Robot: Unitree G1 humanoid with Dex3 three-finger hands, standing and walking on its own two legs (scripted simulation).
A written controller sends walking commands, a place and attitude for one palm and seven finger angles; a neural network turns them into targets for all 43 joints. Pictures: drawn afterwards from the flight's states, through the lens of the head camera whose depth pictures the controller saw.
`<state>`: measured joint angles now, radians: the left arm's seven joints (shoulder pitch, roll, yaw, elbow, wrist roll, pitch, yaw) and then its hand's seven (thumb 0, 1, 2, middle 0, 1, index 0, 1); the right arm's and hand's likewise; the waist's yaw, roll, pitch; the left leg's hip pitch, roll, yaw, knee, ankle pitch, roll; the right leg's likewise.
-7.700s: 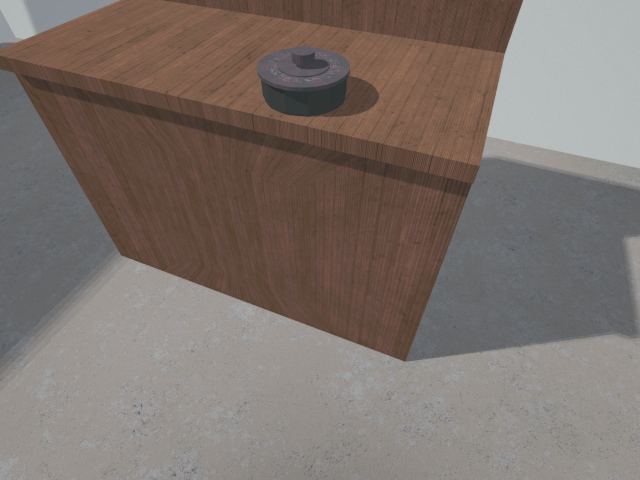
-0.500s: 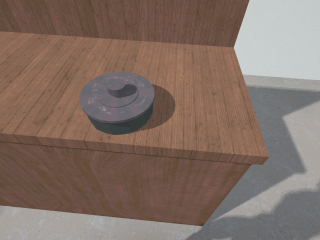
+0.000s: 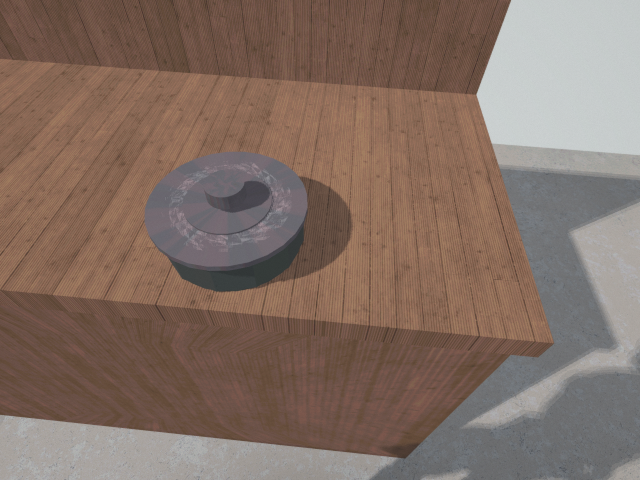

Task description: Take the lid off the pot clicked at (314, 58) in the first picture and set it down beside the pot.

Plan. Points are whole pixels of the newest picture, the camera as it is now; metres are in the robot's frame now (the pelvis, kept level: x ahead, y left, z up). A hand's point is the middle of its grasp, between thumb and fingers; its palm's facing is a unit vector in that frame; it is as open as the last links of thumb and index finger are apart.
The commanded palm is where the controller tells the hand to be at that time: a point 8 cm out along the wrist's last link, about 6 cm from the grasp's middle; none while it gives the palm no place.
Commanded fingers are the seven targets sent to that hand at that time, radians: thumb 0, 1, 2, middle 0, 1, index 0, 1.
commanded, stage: look again from close up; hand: left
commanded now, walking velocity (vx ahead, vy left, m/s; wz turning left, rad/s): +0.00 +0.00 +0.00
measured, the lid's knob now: (225, 189) +0.40 +0.15 +0.16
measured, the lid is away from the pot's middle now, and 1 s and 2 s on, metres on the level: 0.00 0.00 0.00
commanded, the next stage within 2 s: shuffle to correct the standing spot in 0.44 s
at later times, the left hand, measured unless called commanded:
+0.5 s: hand out of the picture +0.03 +0.19 -0.18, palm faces +0.04 -0.98 -0.21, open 7.4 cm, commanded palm none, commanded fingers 0.00 0.90 0.90 -0.20 -0.30 -0.20 -0.30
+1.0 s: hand out of the picture -0.01 +0.24 -0.18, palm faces +0.03 -0.96 -0.27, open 7.4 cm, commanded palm none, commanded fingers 0.00 0.90 0.90 -0.20 -0.30 -0.20 -0.30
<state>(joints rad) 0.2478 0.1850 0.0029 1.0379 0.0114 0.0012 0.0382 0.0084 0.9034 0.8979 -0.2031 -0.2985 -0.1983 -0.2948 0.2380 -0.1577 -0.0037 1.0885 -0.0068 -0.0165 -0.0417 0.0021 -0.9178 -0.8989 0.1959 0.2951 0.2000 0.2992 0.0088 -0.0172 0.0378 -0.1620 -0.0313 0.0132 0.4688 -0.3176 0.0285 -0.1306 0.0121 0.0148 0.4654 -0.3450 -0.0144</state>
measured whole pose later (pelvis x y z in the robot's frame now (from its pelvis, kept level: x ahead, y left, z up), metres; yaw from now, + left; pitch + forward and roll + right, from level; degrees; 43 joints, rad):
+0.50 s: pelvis +0.01 +0.00 +0.00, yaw +0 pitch +0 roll +0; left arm 0.25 0.18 0.01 1.04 0.01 0.00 0.04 0.01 0.90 0.90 -0.20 -0.30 -0.20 -0.29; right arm 0.25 -0.15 -0.01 1.10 -0.01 -0.01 -0.05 0.00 -0.92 -0.90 0.20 0.30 0.20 0.30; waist 0.01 -0.03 0.04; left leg -0.14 -0.03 0.01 0.46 -0.32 0.03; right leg -0.09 0.01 0.01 0.44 -0.34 -0.01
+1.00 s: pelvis -0.08 +0.03 -0.01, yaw +1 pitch -1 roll +0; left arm 0.19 0.23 0.04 0.91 0.04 0.04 0.05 0.01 0.90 0.90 -0.20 -0.30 -0.20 -0.30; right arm 0.19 -0.19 -0.06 0.95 -0.01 0.05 -0.03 0.00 -0.91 -0.90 0.20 0.29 0.20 0.30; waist 0.02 -0.02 0.11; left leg -0.38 -0.05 -0.02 0.85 -0.49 -0.01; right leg -0.29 -0.02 0.02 0.60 -0.30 0.01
